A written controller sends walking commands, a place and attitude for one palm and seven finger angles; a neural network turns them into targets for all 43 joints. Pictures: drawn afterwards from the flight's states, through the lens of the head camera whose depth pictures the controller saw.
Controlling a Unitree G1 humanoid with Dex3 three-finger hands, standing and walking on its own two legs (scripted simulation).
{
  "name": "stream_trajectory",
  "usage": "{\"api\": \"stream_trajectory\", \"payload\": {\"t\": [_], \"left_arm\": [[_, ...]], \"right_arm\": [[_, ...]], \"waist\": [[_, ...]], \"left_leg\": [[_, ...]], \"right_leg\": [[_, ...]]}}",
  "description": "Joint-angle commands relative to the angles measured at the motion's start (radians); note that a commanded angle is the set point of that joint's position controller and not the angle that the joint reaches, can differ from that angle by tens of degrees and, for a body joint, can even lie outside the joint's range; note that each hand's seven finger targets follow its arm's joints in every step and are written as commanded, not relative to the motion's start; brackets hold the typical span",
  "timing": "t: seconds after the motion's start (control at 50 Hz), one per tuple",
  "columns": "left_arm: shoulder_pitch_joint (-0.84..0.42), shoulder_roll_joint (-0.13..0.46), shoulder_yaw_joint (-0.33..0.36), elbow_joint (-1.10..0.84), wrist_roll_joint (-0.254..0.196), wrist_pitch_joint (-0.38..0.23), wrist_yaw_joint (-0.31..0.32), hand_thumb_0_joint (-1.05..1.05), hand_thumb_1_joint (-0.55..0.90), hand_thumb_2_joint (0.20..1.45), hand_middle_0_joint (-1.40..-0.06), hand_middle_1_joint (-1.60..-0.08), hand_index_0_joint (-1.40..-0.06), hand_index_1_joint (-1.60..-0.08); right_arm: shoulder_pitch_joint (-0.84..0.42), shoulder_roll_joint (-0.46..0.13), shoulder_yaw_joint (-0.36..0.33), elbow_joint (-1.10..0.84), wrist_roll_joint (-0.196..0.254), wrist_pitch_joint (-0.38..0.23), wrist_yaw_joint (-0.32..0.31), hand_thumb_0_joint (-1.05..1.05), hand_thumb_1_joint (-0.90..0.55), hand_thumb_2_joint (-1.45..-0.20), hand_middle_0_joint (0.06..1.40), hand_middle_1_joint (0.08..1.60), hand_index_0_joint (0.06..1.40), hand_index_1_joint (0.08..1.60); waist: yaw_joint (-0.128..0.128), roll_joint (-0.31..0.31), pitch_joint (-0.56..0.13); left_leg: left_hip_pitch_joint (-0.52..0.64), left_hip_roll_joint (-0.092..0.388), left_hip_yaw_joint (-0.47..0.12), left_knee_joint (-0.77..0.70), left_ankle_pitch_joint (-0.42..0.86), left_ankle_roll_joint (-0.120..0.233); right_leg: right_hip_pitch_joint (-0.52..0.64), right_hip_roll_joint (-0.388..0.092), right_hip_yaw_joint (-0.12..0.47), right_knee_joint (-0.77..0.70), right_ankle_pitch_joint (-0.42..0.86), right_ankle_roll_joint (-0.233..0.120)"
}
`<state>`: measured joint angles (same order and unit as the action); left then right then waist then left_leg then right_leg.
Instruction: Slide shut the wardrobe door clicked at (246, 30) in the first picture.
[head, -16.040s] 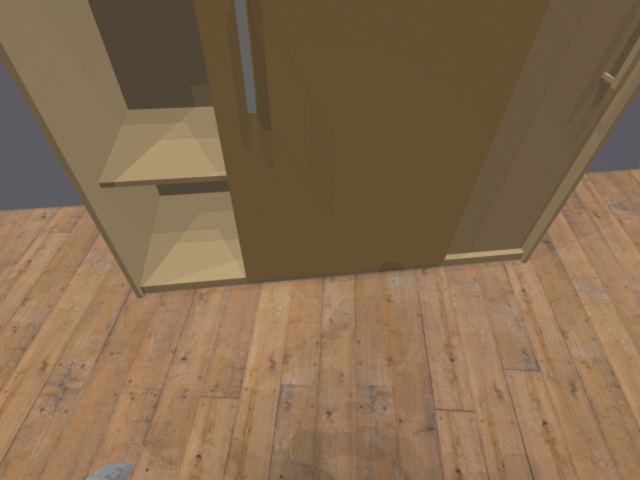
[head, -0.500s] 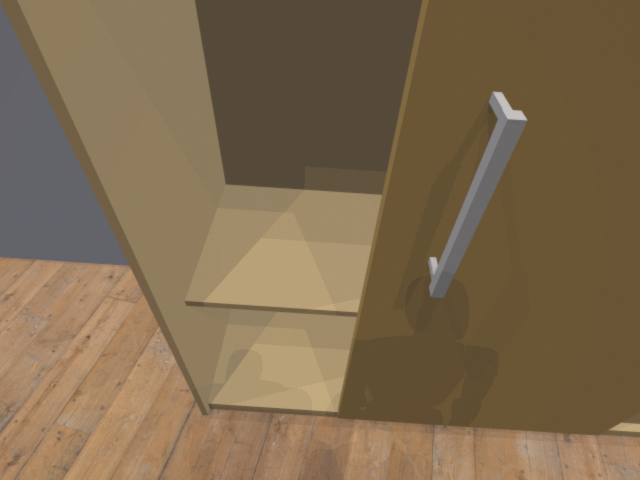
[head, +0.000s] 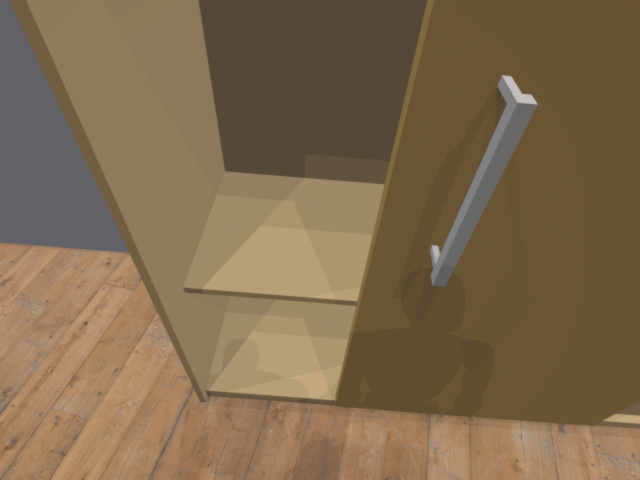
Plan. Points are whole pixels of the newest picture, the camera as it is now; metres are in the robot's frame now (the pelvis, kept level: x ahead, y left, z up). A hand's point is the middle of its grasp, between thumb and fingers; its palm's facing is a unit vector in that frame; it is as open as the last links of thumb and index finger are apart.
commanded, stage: raise the hand with hooked fingers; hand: right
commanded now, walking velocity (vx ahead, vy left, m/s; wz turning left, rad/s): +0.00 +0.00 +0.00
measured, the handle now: (467, 198) +0.43 -0.15 +0.16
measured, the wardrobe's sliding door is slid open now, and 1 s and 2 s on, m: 0.39 0.39 0.39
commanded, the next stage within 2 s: move the hooked fingers beside the handle in 1.98 s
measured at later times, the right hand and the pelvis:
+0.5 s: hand (524, 465) +0.16 -0.20 +0.03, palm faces +0.12 +0.99 -0.06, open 9.7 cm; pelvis -0.01 -0.01 -0.05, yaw -3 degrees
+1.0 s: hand (584, 383) +0.23 -0.25 +0.10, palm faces +0.05 +0.99 -0.10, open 12.7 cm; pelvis +0.00 -0.02 -0.01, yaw -1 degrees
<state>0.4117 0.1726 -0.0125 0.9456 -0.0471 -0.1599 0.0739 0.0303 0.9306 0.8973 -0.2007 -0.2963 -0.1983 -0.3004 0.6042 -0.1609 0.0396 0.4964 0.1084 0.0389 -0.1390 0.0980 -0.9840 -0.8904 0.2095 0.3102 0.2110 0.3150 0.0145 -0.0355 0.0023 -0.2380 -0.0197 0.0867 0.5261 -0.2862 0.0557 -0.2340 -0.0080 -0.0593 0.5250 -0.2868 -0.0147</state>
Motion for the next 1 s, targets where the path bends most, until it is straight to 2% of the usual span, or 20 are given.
{"api": "stream_trajectory", "payload": {"t": [0.0,0.04,0.06,0.1,0.12,0.14,0.16,0.2,0.24,0.28,0.36,0.4,0.44,0.46,0.54,0.64,0.66,0.78,0.84,0.98], "left_arm": [[-0.201,0.204,0.035,-0.308,-0.022,-0.222,0.036,0.0,0.9,0.9,-0.2,-0.3,-0.2,-0.3],[-0.203,0.21,0.036,-0.356,-0.005,-0.248,0.037,0.0,0.9,0.9,-0.2,-0.3,-0.2,-0.3],[-0.198,0.208,0.049,-0.366,0.013,-0.248,0.028,0.0,0.9,0.9,-0.2,-0.3,-0.2,-0.3],[-0.236,0.202,0.074,-0.397,0.037,-0.234,-0.006,0.0,0.9,0.9,-0.2,-0.3,-0.2,-0.3],[-0.257,0.2,0.084,-0.425,0.041,-0.219,-0.029,0.0,0.9,0.9,-0.2,-0.3,-0.2,-0.3],[-0.262,0.2,0.097,-0.44,0.037,-0.194,-0.057,0.0,0.9,0.9,-0.2,-0.3,-0.2,-0.3],[-0.281,0.192,0.101,-0.482,0.038,-0.168,-0.074,0.0,0.9,0.9,-0.2,-0.3,-0.2,-0.3],[-0.331,0.186,0.1,-0.564,0.032,-0.109,-0.078,0.0,0.9,0.9,-0.2,-0.3,-0.2,-0.3],[-0.336,0.178,0.09,-0.606,0.026,-0.053,-0.068,0.0,0.9,0.9,-0.2,-0.3,-0.2,-0.3],[-0.316,0.166,0.08,-0.642,0.024,-0.031,-0.058,0.0,0.9,0.9,-0.2,-0.3,-0.2,-0.3],[-0.241,0.166,0.062,-0.613,0.038,-0.049,-0.039,0.0,0.9,0.9,-0.2,-0.3,-0.2,-0.3],[-0.236,0.175,0.046,-0.586,0.033,-0.077,-0.035,0.0,0.9,0.9,-0.2,-0.3,-0.2,-0.3],[-0.244,0.193,0.035,-0.559,0.024,-0.1,-0.026,0.0,0.9,0.9,-0.2,-0.3,-0.2,-0.3],[-0.245,0.197,0.03,-0.554,0.017,-0.109,-0.022,0.0,0.9,0.9,-0.2,-0.3,-0.2,-0.3],[-0.276,0.202,0.023,-0.541,-0.004,-0.124,-0.002,0.0,0.9,0.9,-0.2,-0.3,-0.2,-0.3],[-0.301,0.181,0.019,-0.523,0.0,-0.138,0.004,0.0,0.9,0.9,-0.2,-0.3,-0.2,-0.3],[-0.291,0.174,0.015,-0.524,0.0,-0.146,0.001,0.0,0.9,0.9,-0.2,-0.3,-0.2,-0.3],[-0.273,0.197,0.025,-0.491,-0.006,-0.192,-0.005,0.0,0.9,0.9,-0.2,-0.3,-0.2,-0.3],[-0.27,0.213,0.027,-0.48,-0.008,-0.203,0.001,0.0,0.9,0.9,-0.2,-0.3,-0.2,-0.3],[-0.277,0.221,0.017,-0.459,-0.013,-0.222,0.015,0.0,0.9,0.9,-0.2,-0.3,-0.2,-0.3]], "right_arm": [[-0.236,0.064,0.145,-0.708,0.071,-0.193,0.026,0.0,-0.737,-0.83,0.212,0.405,0.212,0.405],[-0.226,0.084,0.167,-0.694,0.079,-0.26,0.063,0.0,-0.69,-0.81,0.215,0.435,0.215,0.435],[-0.267,0.044,0.103,-0.658,0.075,-0.311,0.081,0.0,-0.667,-0.8,0.217,0.45,0.217,0.45],[-0.094,0.014,-0.028,-0.484,0.088,-0.421,0.166,0.0,-0.62,-0.78,0.22,0.48,0.22,0.48],[0.015,0.01,-0.077,-0.432,0.105,-0.48,0.226,0.0,-0.597,-0.77,0.222,0.495,0.222,0.495],[0.09,-0.044,-0.16,-0.374,0.108,-0.531,0.291,0.0,-0.573,-0.76,0.223,0.51,0.223,0.51],[0.141,-0.062,-0.2,-0.399,0.108,-0.559,0.326,0.0,-0.55,-0.75,0.225,0.525,0.225,0.525],[0.124,-0.109,-0.22,-0.518,0.087,-0.507,0.338,0.0,-0.503,-0.73,0.228,0.555,0.228,0.555],[0.037,-0.123,-0.204,-0.65,0.086,-0.426,0.324,0.0,-0.457,-0.71,0.232,0.585,0.232,0.585],[-0.073,-0.11,-0.187,-0.798,0.094,-0.414,0.29,0.0,-0.41,-0.69,0.235,0.615,0.235,0.615],[-0.298,-0.118,-0.159,-0.983,0.106,-0.523,0.261,0.0,-0.317,-0.65,0.242,0.675,0.242,0.675],[-0.318,-0.102,-0.12,-0.951,0.124,-0.56,0.3,0.0,-0.27,-0.63,0.245,0.705,0.245,0.705],[-0.349,-0.126,-0.117,-0.893,0.133,-0.545,0.351,0.0,-0.223,-0.61,0.248,0.735,0.248,0.735],[-0.364,-0.132,-0.111,-0.863,0.14,-0.521,0.376,0.0,-0.2,-0.6,0.25,0.75,0.25,0.75],[-0.293,-0.211,-0.226,-0.72,0.165,-0.362,0.424,0.0,-0.107,-0.56,0.257,0.81,0.257,0.81],[-0.285,-0.256,-0.359,-0.788,0.208,-0.289,0.385,0.0,0.01,-0.51,0.265,0.885,0.265,0.885],[-0.307,-0.233,-0.342,-0.82,0.213,-0.295,0.377,0.0,0.033,-0.5,0.267,0.9,0.267,0.9],[-0.344,-0.266,-0.372,-0.799,0.216,-0.31,0.387,0.0,0.173,-0.44,0.277,0.99,0.277,0.99],[-0.367,-0.301,-0.397,-0.777,0.221,-0.28,0.407,0.0,0.243,-0.41,0.282,1.035,0.282,1.035],[-0.549,-0.375,-0.456,-0.806,0.238,-0.228,0.425,0.0,0.407,-0.34,0.293,1.14,0.293,1.14]], "waist": [[0.041,0.092,-0.04],[0.055,0.221,0.018],[0.06,0.296,0.015],[-0.018,0.336,0.009],[-0.054,0.322,-0.035],[-0.091,0.229,-0.076],[-0.107,0.163,-0.132],[-0.13,0.06,-0.219],[-0.117,-0.019,-0.21],[-0.068,-0.041,-0.231],[0.021,-0.041,-0.238],[0.045,-0.053,-0.22],[0.054,-0.05,-0.204],[0.056,-0.05,-0.195],[-0.002,0.026,-0.214],[-0.056,0.051,-0.276],[-0.048,0.041,-0.258],[-0.039,-0.005,-0.198],[-0.04,0.002,-0.185],[-0.046,-0.067,-0.186]], "left_leg": [[-0.184,0.049,-0.074,-0.081,-0.2,-0.037],[-0.272,0.049,-0.082,-0.061,-0.265,-0.045],[-0.316,0.05,-0.087,-0.036,-0.289,-0.048],[-0.328,0.048,-0.087,0.04,-0.265,-0.042],[-0.294,0.045,-0.083,0.097,-0.183,-0.037],[-0.234,0.053,-0.095,0.154,-0.033,-0.021],[-0.183,0.056,-0.082,0.204,0.097,-0.017],[-0.122,0.057,-0.083,0.244,0.221,-0.017],[-0.135,0.041,-0.074,0.254,0.237,-0.009],[-0.177,0.03,-0.071,0.239,0.229,-0.019],[-0.287,0.007,-0.059,0.235,0.171,-0.03],[-0.33,0.006,-0.049,0.223,0.095,-0.032],[-0.332,0.005,-0.054,0.198,0.041,-0.03],[-0.325,0.008,-0.054,0.181,0.001,-0.031],[-0.222,0.017,-0.057,0.117,-0.044,-0.035],[-0.092,0.023,-0.022,0.103,0.11,-0.04],[-0.095,0.021,-0.015,0.098,0.125,-0.039],[-0.083,0.021,-0.018,0.05,0.131,-0.038],[-0.064,0.021,-0.016,0.027,0.16,-0.037],[-0.01,0.016,-0.005,-0.023,0.181,-0.031]], "right_leg": [[-0.045,-0.001,0.069,0.004,-0.062,-0.039],[-0.129,0.019,0.083,0.076,-0.077,-0.037],[-0.181,0.025,0.09,0.117,-0.075,-0.028],[-0.322,0.029,0.084,0.17,-0.066,-0.002],[-0.363,0.038,0.072,0.203,-0.042,0.008],[-0.381,0.048,0.065,0.238,0.02,0.022],[-0.378,0.055,0.042,0.255,0.069,0.018],[-0.362,0.061,0.001,0.253,0.124,0.004],[-0.336,0.054,0.007,0.242,0.143,-0.002],[-0.297,0.04,0.017,0.253,0.14,-0.012],[-0.235,0.009,0.073,0.287,0.142,-0.022],[-0.229,0.002,0.091,0.288,0.092,-0.02],[-0.236,0.0,0.104,0.282,0.048,-0.023],[-0.239,0.0,0.112,0.266,0.013,-0.022],[-0.249,0.004,0.119,0.195,-0.008,-0.022],[-0.185,0.0,0.11,0.126,0.138,-0.018],[-0.169,-0.002,0.107,0.114,0.153,-0.017],[-0.122,-0.002,0.092,0.069,0.157,-0.013],[-0.093,-0.004,0.095,0.051,0.18,-0.017],[0.021,-0.006,0.114,-0.02,0.212,-0.012]]}}
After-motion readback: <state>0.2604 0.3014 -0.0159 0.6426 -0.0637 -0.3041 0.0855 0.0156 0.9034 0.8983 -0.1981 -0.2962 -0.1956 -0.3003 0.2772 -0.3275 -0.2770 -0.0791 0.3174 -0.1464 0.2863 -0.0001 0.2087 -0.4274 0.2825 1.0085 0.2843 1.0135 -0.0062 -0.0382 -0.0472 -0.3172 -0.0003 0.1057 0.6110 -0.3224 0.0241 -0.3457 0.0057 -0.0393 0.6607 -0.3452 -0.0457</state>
